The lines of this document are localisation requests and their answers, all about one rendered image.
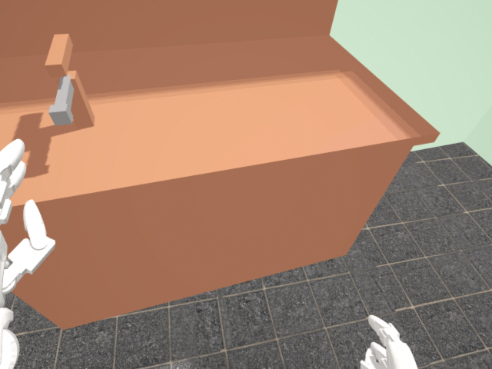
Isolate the tap lever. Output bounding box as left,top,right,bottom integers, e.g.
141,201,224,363
48,75,74,126

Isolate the right robot hand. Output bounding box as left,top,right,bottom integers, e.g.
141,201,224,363
361,315,417,369

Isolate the counter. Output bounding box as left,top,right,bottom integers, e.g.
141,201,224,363
0,0,440,330

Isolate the left robot forearm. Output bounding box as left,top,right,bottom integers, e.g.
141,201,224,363
0,307,19,369

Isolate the left robot hand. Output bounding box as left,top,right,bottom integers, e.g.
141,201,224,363
0,139,55,308

